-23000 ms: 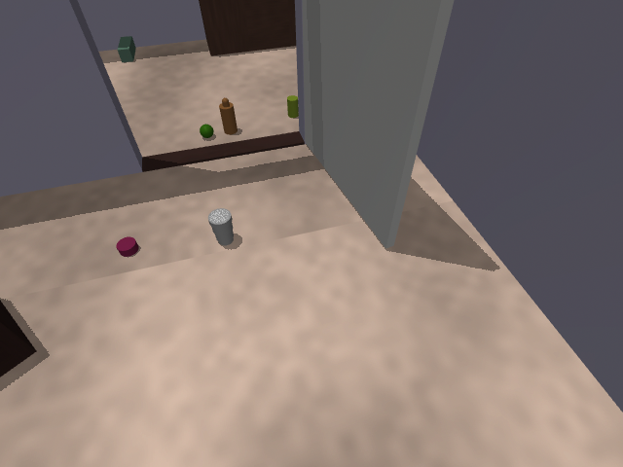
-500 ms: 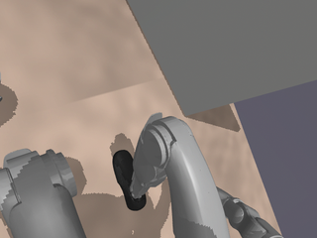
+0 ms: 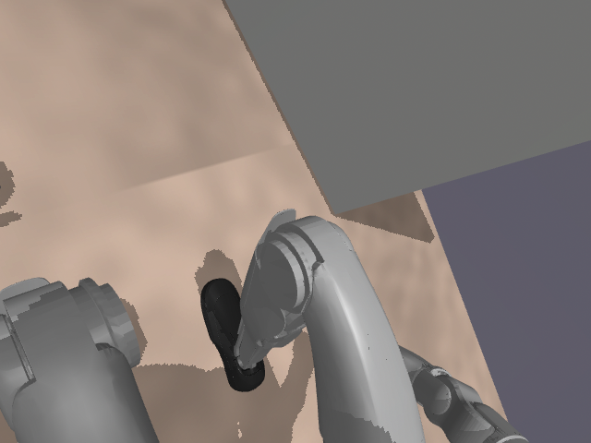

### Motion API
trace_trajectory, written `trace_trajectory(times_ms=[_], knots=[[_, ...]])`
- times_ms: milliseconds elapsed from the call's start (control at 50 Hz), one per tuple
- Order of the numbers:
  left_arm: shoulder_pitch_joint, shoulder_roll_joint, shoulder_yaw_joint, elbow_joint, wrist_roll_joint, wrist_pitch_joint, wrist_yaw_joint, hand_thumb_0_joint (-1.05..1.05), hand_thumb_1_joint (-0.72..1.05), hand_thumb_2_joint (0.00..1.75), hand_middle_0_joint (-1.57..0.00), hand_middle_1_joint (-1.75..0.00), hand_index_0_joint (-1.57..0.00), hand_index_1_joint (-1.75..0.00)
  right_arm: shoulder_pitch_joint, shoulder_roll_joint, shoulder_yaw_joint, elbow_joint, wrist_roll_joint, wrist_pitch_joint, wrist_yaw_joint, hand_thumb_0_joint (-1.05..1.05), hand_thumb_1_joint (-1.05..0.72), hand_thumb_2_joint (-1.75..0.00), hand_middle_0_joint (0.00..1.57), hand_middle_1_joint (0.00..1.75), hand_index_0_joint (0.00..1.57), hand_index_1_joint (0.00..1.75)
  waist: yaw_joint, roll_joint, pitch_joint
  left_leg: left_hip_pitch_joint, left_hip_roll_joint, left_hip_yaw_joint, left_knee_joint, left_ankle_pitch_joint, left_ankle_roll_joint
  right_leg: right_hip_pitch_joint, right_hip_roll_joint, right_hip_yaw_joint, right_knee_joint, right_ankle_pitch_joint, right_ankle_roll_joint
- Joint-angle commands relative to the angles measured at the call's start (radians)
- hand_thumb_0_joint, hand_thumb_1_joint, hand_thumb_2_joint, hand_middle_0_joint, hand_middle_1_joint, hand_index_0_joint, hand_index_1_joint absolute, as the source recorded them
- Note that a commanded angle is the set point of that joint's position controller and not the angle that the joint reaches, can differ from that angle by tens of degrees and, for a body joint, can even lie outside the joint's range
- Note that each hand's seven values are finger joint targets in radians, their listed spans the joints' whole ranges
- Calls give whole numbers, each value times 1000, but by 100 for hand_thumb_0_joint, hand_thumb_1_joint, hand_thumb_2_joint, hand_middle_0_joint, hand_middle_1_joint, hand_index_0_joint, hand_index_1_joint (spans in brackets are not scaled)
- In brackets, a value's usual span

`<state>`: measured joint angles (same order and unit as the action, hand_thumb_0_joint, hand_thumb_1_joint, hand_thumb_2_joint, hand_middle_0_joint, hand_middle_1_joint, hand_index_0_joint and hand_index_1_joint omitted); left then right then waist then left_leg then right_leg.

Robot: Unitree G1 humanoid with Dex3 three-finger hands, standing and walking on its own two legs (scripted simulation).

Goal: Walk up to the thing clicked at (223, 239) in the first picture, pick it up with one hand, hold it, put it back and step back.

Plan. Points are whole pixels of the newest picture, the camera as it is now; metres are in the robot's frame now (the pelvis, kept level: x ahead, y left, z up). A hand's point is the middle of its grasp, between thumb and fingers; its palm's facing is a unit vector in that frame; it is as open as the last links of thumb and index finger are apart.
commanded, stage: open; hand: left
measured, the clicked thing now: out of the picture +0.48 +0.24 -0.23
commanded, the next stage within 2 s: withdraw in 0.08 s
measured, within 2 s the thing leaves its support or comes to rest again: neither
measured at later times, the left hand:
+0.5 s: hand out of the picture +0.48 +0.29 -0.15, palm faces +0.34 -0.94 -0.01, open 17.3 cm
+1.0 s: hand out of the picture +0.42 +0.39 -0.03, palm faces +0.29 -0.88 -0.37, open 17.2 cm
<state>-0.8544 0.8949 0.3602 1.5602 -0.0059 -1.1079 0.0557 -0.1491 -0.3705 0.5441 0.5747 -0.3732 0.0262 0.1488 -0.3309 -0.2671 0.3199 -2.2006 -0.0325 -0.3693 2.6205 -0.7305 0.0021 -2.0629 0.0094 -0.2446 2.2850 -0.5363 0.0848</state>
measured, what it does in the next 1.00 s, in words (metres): rises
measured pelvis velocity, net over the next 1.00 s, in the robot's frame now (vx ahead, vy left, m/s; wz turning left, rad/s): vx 0.01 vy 0.00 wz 0.12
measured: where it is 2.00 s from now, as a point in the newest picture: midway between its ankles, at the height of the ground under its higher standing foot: (171, 407)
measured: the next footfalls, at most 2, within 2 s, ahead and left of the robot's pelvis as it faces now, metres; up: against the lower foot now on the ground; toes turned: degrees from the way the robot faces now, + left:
none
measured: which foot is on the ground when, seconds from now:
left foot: down 0.00-1.00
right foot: down 0.00-1.00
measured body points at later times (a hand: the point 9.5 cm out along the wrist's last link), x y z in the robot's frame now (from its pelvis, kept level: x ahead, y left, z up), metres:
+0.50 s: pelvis +0.00 +0.00 +0.00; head +0.24 +0.19 +0.32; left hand +0.45 +0.34 -0.14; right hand +0.13 -0.25 -0.03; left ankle +0.08 +0.11 -0.27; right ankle +0.16 -0.13 -0.27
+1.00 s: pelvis +0.01 +0.00 +0.05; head +0.20 +0.13 +0.43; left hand +0.40 +0.44 -0.01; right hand +0.14 -0.25 -0.04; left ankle +0.08 +0.11 -0.27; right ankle +0.16 -0.13 -0.27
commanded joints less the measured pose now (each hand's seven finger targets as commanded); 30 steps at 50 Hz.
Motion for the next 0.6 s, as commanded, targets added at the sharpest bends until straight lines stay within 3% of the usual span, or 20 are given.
trace_trajectory(times_ms=[0, 120, 160, 200, 280, 360, 420, 460, 500, 580], knots=[[-257, 79, -5, -122, 6, -68, -4, 0, -61, 27, -46, -39, -46, -40, 69, -383, -116, 11, -1, 25, -13, 0, -93, -91, 20, 30, 20, 30, -175, 614, -552, 433, 79, 52, -386, 157, -40, 277, 49, -111, -113, 149, -80], [-259, 74, -6, -123, -7, -69, -5, 0, -61, 18, -30, -24, -30, -25, 70, -374, -113, 3, 2, 20, -13, 0, -92, -91, 20, 30, 20, 30, -168, 567, -553, 392, 70, 67, -371, 140, -26, 300, 54, -104, -131, 142, -78], [-272, 72, -6, -117, -2, -71, -6, 0, -61, 17, -29, -22, -28, -23, 71, -380, -115, 1, 3, 19, -12, 0, -92, -91, 20, 30, 20, 30, -181, 578, -545, 413, 75, 53, -386, 129, -31, 279, 52, -112, -128, 132, -79], [-256, 73, -5, -106, -4, -71, -4, 0, -53, 18, -17, -16, -17, -17, 70, -378, -112, -2, 3, 19, -13, 0, -90, -90, 20, 30, 20, 30, -177, 576, -545, 404, 74, 55, -383, 132, -29, 291, 55, -112, -130, 135, -79], [-263, 152, 24, -154, 2, -74, -10, 0, -54, 11, -9, -6, -8, -7, 70, -374, -110, 2, 7, 24, -19, 0, -90, -90, 20, 30, 20, 30, -144, 625, -573, 417, 77, 70, -378, 163, -31, 301, 54, -97, -121, 150, -83], [-259, 263, 121, -296, 2, -53, -20, 0, -56, 7, -8, -3, -6, -4, 95, -373, -128, 0, 15, 40, -26, 0, -91, -90, 20, 30, 20, 30, -91, 710, -660, 491, 88, 80, -399, 216, -42, 317, 47, -84, -104, 167, -88], [-246, 282, 147, -402, 10, 1, -47, 0, -57, 5, -7, -1, -6, -2, 123, -362, -159, -4, 31, 55, -31, 0, -91, -91, 20, 30, 20, 30, -62, 761, -717, 522, 90, 96, -424, 236, -45, 313, 39, -65, -105, 170, -92], [-223, 237, 133, -420, 4, 53, -83, 0, -57, 5, -8, -2, -7, -3, 137, -354, -187, -7, 49, 64, -35, 0, -92, -91, 20, 30, 20, 30, -62, 758, -725, 507, 88, 106, -440, 210, -41, 287, 36, -59, -111, 150, -95], [-172, 189, 116, -457, -11, 105, -126, 0, -58, 4, -8, -2, -6, -3, 164, -347, -217, -8, 72, 67, -40, 0, -91, -91, 20, 30, 20, 30, -43, 725, -751, 470, 83, 127, -438, 204, -32, 303, 35, -46, -122, 155, -95], [-162, 58, 12, -436, -34, 211, -215, 0, -56, 4, -8, -4, -8, -3, 212, -340, -266, 2, 124, 66, -52, 0, -89, -90, 20, 30, 20, 30, -67, 648, -672, 400, 77, 121, -459, 140, -18, 192, 27, -44, -128, 112, -102]])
